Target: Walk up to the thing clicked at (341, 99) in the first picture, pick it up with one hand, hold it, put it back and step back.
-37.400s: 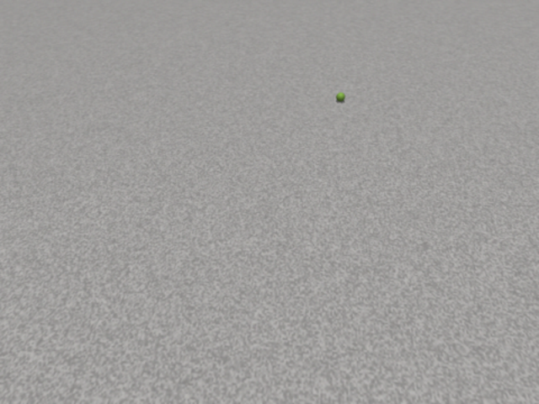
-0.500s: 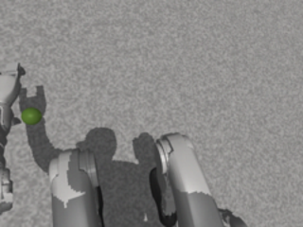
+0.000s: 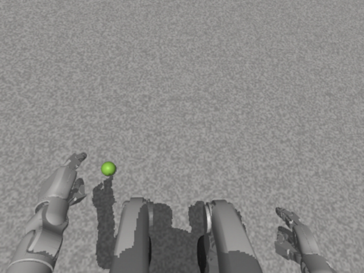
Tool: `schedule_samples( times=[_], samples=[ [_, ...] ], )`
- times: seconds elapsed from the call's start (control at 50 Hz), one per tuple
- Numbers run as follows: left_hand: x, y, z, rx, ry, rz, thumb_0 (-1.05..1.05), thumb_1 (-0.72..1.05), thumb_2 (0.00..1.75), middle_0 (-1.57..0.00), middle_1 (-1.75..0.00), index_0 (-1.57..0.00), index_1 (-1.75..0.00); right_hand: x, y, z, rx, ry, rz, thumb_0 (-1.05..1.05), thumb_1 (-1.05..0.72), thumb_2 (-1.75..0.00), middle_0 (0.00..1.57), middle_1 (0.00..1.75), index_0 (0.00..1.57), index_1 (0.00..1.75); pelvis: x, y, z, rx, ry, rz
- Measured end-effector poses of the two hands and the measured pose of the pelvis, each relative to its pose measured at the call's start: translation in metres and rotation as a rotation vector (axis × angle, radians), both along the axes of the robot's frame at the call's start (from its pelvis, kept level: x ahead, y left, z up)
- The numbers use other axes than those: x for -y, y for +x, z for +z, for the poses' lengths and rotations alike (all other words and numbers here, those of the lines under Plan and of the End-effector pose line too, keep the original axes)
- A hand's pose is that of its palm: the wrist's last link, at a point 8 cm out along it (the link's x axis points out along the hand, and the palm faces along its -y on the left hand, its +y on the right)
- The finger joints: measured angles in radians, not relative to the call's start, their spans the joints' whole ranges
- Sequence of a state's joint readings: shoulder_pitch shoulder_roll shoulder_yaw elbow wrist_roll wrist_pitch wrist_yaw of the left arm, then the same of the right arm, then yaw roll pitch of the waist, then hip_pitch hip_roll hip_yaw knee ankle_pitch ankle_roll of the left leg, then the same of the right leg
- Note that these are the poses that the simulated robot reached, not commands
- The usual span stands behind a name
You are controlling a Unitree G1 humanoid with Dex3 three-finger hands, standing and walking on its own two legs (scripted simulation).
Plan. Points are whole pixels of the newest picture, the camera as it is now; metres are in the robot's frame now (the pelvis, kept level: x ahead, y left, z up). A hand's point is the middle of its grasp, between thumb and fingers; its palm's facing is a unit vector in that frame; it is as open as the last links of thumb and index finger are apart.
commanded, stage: home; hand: left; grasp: from above
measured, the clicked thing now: (108, 168) +0.47 +0.29 -0.48
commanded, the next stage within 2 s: none
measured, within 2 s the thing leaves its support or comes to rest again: neither
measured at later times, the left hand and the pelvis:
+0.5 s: hand (57, 202) +0.25 +0.20 +0.12, palm faces +0.12 -0.96 -0.24, open 7.4 cm; pelvis +0.07 +0.00 +0.18, yaw +4 degrees
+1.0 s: hand (41, 216) +0.22 +0.19 +0.16, palm faces +0.13 -0.97 -0.20, open 7.4 cm; pelvis +0.08 +0.00 +0.21, yaw +5 degrees
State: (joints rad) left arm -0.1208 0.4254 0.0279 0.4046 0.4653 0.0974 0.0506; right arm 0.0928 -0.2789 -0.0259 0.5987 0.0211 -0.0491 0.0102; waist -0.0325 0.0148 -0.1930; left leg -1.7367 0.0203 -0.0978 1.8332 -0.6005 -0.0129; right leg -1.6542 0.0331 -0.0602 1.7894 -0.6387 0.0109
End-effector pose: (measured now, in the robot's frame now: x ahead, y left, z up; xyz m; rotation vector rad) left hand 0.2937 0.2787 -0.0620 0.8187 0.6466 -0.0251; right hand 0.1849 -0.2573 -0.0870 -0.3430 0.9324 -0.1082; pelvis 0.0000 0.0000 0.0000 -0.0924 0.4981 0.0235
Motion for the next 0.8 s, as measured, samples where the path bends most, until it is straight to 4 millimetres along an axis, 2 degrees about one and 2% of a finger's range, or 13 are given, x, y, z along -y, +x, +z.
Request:
schedule_samples(
  times=[0.1,0.2,0.36,0.46,0.56,0.68,0.8],
  samples=[
    [0.003,-0.026,0.04,-0.015,-0.12,0.127,0.01,0.87,0.9,-0.21,-0.31,-0.21,-0.32,-0.015,0.027,0.046,0.116,0.022,0.015,0.0,-0.9,-0.9,0.2,0.3,0.2,0.3,0.0,0.005,0.036,0.045,0.005,0.016],
    [0.013,-0.045,0.083,-0.042,-0.254,0.242,0.01,0.89,0.9,-0.21,-0.31,-0.21,-0.31,-0.03,0.039,0.088,0.181,0.059,0.014,0.0,-0.9,-0.9,0.2,0.3,0.2,0.3,0.0,0.017,0.074,0.09,0.015,0.03],
    [0.026,-0.06,0.15,-0.076,-0.392,0.4,0.01,0.9,0.9,-0.2,-0.3,-0.2,-0.3,-0.039,0.038,0.144,0.199,0.081,-0.034,0.01,-0.9,-0.9,0.21,0.3,0.2,0.3,0.001,0.046,0.134,0.162,0.031,0.046],
    [0.034,-0.065,0.19,-0.079,-0.473,0.467,0.01,0.9,0.89,-0.2,-0.3,-0.2,-0.3,-0.034,0.034,0.177,0.21,0.057,-0.076,0.01,-0.9,-0.9,0.21,0.3,0.2,0.3,0.001,0.064,0.166,0.211,0.039,0.053],
    [0.039,-0.069,0.225,-0.061,-0.519,0.489,0.01,0.91,0.89,-0.2,-0.3,-0.2,-0.3,-0.026,0.037,0.206,0.252,0.025,-0.103,0.01,-0.9,-0.9,0.21,0.3,0.2,0.3,0.001,0.078,0.189,0.254,0.046,0.056],
    [0.04,-0.076,0.249,-0.047,-0.523,0.479,0.01,0.91,0.89,-0.2,-0.3,-0.2,-0.3,-0.021,0.052,0.229,0.328,0.009,-0.098,0.01,-0.9,-0.9,0.2,0.3,0.2,0.3,-0.001,0.087,0.203,0.293,0.053,0.059],
    [0.041,-0.083,0.25,-0.055,-0.53,0.482,0.01,0.91,0.89,-0.2,-0.3,-0.2,-0.3,-0.024,0.069,0.241,0.392,0.013,-0.059,0.01,-0.9,-0.9,0.2,0.3,0.2,0.3,0.0,0.088,0.206,0.315,0.059,0.065]
  ],
)
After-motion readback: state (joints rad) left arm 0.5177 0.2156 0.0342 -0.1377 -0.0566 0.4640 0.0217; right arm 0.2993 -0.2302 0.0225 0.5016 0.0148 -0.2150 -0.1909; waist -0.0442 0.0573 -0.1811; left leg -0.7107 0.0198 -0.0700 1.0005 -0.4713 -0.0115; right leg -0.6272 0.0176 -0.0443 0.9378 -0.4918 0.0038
